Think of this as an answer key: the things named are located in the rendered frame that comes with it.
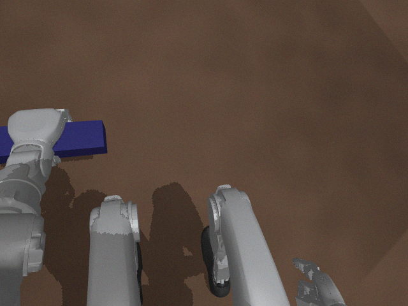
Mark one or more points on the left robot arm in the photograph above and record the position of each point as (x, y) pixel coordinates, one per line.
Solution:
(22, 240)

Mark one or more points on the carton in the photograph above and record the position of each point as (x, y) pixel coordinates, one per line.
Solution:
(78, 139)

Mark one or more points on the left robot hand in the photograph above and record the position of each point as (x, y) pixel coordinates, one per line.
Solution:
(44, 124)

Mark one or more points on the right robot hand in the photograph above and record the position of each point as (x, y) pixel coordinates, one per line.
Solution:
(322, 291)

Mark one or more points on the right robot foot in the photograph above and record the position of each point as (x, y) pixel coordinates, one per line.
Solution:
(217, 289)

